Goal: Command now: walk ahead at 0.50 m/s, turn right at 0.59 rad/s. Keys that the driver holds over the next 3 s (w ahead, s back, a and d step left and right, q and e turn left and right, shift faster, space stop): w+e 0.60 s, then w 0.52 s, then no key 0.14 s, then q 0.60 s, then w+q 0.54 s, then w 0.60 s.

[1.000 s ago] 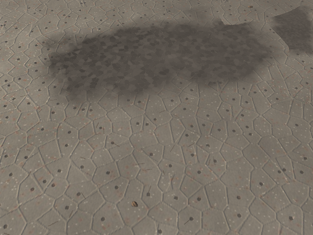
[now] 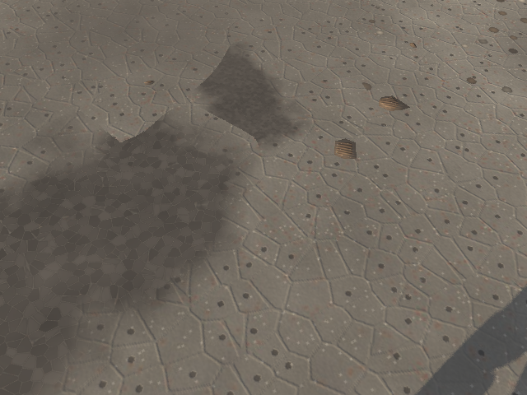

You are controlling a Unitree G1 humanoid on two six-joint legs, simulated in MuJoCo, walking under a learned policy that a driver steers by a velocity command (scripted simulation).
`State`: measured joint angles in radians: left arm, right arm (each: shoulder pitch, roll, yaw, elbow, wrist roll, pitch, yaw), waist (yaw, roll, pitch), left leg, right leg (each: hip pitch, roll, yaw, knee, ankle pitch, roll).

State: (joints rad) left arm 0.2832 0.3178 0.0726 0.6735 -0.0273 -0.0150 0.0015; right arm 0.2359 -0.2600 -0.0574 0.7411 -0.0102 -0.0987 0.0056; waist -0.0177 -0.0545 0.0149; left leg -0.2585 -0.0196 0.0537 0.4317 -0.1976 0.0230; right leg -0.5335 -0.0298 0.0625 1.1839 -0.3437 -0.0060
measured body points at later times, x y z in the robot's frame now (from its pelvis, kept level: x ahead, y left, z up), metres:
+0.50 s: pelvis +0.26 -0.08 +0.00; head +0.30 -0.11 +0.44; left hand +0.47 +0.14 -0.10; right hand +0.31 -0.39 -0.11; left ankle +0.27 +0.09 -0.65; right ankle +0.28 -0.16 -0.74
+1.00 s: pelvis +0.55 -0.12 +0.00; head +0.57 -0.12 +0.45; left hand +0.78 +0.07 -0.11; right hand +0.51 -0.41 -0.11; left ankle +0.62 -0.05 -0.74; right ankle +0.47 -0.24 -0.66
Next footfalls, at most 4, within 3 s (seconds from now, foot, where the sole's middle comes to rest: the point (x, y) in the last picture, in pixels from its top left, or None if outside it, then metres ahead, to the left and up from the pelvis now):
0.34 right None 0.32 -0.17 -0.78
0.82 left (287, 333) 0.65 -0.07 -0.78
1.30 right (403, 288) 0.79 -0.41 -0.78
1.74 left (315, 273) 0.84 -0.16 -0.78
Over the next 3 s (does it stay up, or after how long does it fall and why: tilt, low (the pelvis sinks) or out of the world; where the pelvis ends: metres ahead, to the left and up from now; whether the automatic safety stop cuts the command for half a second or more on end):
stays up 1.20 -0.15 0.01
